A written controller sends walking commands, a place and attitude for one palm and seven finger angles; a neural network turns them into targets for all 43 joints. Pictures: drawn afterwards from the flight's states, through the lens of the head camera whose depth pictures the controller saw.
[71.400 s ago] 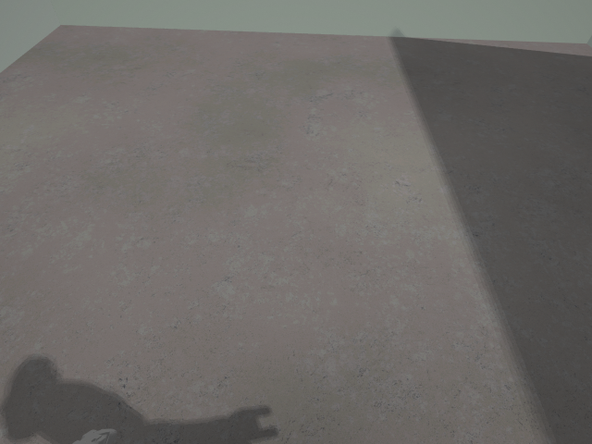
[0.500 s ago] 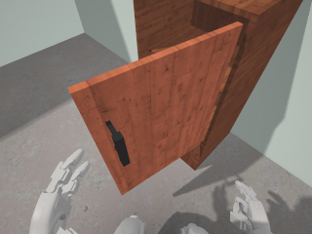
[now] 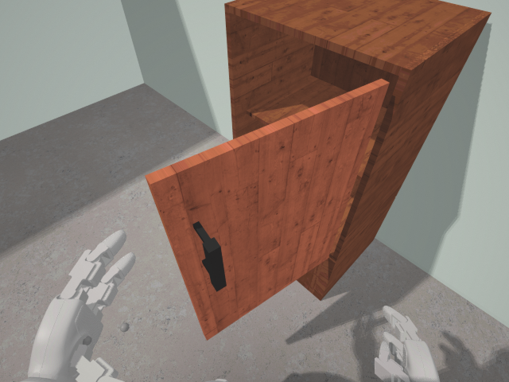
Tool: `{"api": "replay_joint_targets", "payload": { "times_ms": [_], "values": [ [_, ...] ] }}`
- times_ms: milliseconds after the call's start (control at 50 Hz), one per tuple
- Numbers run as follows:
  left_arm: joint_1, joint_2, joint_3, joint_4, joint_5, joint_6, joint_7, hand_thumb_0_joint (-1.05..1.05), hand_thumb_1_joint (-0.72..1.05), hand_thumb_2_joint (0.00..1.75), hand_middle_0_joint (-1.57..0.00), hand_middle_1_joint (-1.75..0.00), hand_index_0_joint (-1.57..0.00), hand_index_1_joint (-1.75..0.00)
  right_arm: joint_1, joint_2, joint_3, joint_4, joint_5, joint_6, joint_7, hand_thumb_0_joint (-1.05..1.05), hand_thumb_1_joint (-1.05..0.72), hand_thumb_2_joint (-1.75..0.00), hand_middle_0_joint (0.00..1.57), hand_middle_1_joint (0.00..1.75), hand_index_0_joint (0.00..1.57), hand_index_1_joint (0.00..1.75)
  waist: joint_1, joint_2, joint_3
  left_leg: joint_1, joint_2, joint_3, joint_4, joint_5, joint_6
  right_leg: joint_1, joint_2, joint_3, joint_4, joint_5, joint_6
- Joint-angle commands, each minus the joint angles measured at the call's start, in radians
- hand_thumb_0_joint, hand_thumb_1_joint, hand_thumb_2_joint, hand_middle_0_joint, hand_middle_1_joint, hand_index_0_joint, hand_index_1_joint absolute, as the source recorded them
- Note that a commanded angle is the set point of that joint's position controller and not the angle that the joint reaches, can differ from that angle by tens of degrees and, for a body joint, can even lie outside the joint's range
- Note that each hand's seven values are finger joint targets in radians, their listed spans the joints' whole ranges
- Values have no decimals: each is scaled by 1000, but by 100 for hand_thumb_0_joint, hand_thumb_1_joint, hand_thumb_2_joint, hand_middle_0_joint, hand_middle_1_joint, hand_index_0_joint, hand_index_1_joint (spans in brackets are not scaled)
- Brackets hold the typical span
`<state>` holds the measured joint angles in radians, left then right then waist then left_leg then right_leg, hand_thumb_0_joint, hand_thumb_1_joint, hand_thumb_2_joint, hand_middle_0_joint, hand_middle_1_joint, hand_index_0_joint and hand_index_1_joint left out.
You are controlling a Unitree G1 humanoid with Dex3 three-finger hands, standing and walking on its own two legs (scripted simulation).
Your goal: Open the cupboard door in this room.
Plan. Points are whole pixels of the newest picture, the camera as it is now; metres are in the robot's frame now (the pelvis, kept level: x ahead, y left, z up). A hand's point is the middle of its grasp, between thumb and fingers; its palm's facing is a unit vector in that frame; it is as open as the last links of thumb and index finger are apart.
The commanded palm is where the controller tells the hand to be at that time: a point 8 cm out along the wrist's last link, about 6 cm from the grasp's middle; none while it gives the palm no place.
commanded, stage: draw the hand back to the body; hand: left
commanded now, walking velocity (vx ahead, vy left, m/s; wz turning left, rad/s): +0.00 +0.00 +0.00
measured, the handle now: (209, 257) +0.30 +0.10 +0.04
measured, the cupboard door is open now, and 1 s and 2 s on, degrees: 79 79 79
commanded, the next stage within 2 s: step back with the hand held close in 1.12 s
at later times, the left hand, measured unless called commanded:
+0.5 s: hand (57, 264) +0.21 +0.24 +0.17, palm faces +0.34 -0.86 -0.39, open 12.0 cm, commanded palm +0.16 +0.29 +0.20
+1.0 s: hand (46, 233) +0.22 +0.24 +0.21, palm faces +0.41 -0.83 -0.39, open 7.6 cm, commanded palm +0.17 +0.28 +0.23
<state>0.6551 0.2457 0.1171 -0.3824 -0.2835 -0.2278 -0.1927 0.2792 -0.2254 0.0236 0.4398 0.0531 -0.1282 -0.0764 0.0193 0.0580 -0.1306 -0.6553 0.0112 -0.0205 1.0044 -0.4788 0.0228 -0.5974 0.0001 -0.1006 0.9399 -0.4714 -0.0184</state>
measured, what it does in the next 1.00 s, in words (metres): rises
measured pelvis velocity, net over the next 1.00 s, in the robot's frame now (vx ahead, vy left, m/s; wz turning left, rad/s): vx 0.03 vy -0.01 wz -0.02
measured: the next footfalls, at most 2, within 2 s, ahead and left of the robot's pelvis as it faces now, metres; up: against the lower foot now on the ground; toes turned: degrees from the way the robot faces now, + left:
none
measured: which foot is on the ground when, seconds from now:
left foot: down 0.00-1.00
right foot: down 0.00-1.00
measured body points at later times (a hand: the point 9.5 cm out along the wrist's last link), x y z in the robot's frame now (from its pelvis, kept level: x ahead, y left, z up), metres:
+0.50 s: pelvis +0.03 +0.01 +0.05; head +0.01 -0.01 +0.50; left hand +0.18 +0.28 +0.20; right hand +0.22 -0.20 -0.02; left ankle +0.02 +0.10 -0.68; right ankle +0.00 -0.11 -0.68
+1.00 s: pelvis +0.03 -0.01 +0.06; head +0.01 -0.03 +0.51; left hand +0.19 +0.28 +0.23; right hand +0.21 -0.24 -0.02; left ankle +0.02 +0.10 -0.68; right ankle +0.00 -0.11 -0.68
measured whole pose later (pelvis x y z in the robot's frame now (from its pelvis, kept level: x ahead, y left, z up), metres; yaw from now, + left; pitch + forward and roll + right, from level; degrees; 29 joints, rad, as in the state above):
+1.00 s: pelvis +0.03 -0.01 +0.06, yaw -1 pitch -5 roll +0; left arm 0.47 0.34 0.31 -0.40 -0.07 -0.04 0.11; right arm 0.19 -0.24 0.02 0.63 0.00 -0.09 -0.08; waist 0.06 0.06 0.02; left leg -0.08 0.00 0.02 0.42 -0.26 0.01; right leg -0.06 0.01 -0.06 0.39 -0.25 -0.02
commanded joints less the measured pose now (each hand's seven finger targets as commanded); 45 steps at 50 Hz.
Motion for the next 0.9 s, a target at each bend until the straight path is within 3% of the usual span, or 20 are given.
{"api": "replay_joint_targets", "payload": {
  "times_ms": [0,20,40,60,80,100,160,280,340,380,460,500,580,620,720,800,880],
  "values": [
    [-25,109,111,-228,-21,-37,-6,0,-36,36,-16,-30,-16,-30,-112,-109,-39,-163,4,-75,-10,0,-90,-90,20,30,20,30,10,-3,-58,110,-20,-36,-219,172,-1,87,29,32,-192,148,-6],
    [-24,115,120,-235,-24,-26,-9,0,-32,37,-16,-30,-16,-30,-113,-109,-37,-161,5,-80,-9,0,-90,-90,20,30,20,30,15,15,-60,125,-19,-37,-230,186,-3,97,29,27,-194,167,-6],
    [-20,290,168,-306,142,32,141,0,-29,39,-16,-30,-16,-30,-111,-106,-39,-168,-8,-57,-38,0,-90,-90,20,30,20,30,63,13,-93,151,-5,-19,-278,193,0,146,-1,90,-251,172,-20],
    [23,181,109,-307,160,77,205,0,-26,40,-16,-30,-16,-30,-114,-82,-24,-168,-17,-49,-47,0,-90,-90,20,30,20,30,36,25,-34,164,-12,-14,-297,186,-2,144,-8,80,-274,165,-16],
    [10,174,96,-316,188,108,248,0,-22,42,-16,-30,-16,-30,-109,-87,-24,-154,-17,-42,-46,0,-90,-90,20,30,20,30,34,23,-31,184,-9,-21,-312,191,0,166,-8,73,-291,167,-16],
    [39,142,70,-282,205,132,273,0,-18,43,-16,-30,-16,-30,-116,-81,-19,-142,-17,-32,-47,0,-90,-90,20,30,20,30,24,13,22,201,-1,-19,-321,203,2,155,-7,63,-301,172,-11],
    [-30,180,91,-310,231,153,319,0,-8,48,-16,-30,-16,-30,-125,-95,-12,-128,-25,-23,-49,0,-90,-90,20,30,20,30,19,-10,25,261,5,-30,-376,222,4,206,-7,51,-340,185,-8],
    [-91,219,146,-293,246,160,348,0,13,57,-17,-30,-17,-30,-153,-105,-5,-84,-34,-40,-48,0,-90,-90,20,30,20,30,31,-12,44,365,9,-36,-481,297,-1,328,-10,46,-416,248,-10],
    [-97,203,147,-310,247,156,344,0,23,62,-18,-30,-18,-30,-159,-102,-4,-62,-39,-50,-37,0,-90,-90,20,30,20,30,34,39,43,430,14,-33,-516,401,-7,373,-12,46,-440,311,-7],
    [-101,230,185,-287,247,155,345,0,31,64,-18,-30,-18,-30,-167,-107,-8,-41,-42,-53,-33,0,-90,-90,20,30,20,30,42,14,43,451,16,-32,-534,463,-11,417,-10,45,-460,353,-10],
    [-133,229,210,-290,241,149,338,0,44,70,-18,-30,-18,-30,-177,-106,-10,-27,-46,-48,-21,0,-90,-90,20,30,20,30,44,13,57,497,20,-24,-572,520,-17,456,-8,45,-495,393,-7],
    [-148,238,236,-270,236,148,336,0,51,74,-19,-30,-19,-30,-185,-107,-14,-18,-48,-42,-20,0,-90,-90,20,30,20,30,47,-15,73,506,20,-16,-587,531,-14,476,-7,46,-512,417,-6],
    [-197,270,288,-267,231,140,335,0,65,80,-19,-30,-19,-30,-196,-111,-20,-3,-50,-30,-17,0,-90,-90,20,30,20,30,52,-14,63,532,16,-6,-604,531,-11,512,-5,53,-541,442,-8],
    [-231,269,296,-278,227,134,333,0,73,82,-19,-30,-19,-30,-200,-110,-21,0,-49,-26,-15,0,-90,-90,20,30,20,30,49,22,63,548,15,-2,-613,525,-10,513,-7,58,-550,438,-6],
    [-293,300,346,-259,218,123,335,0,90,90,-20,-30,-20,-30,-211,-110,-26,18,-50,-22,-14,0,-90,-90,20,30,20,30,51,19,73,561,8,10,-624,513,-6,529,-8,62,-571,462,-6],
    [-238,241,296,-183,212,129,319,0,90,90,-20,-30,-20,-30,-218,-112,-34,22,-48,-6,-8,0,-90,-90,20,30,20,30,48,-27,112,565,11,17,-633,489,1,514,-7,66,-592,452,-1],
    [-271,295,334,-224,215,115,322,0,90,90,-20,-30,-20,-30,-229,-114,-38,23,-52,-7,-12,0,-90,-90,20,30,20,30,56,-6,88,572,4,23,-634,460,4,530,-7,75,-604,442,-2]
  ]
}}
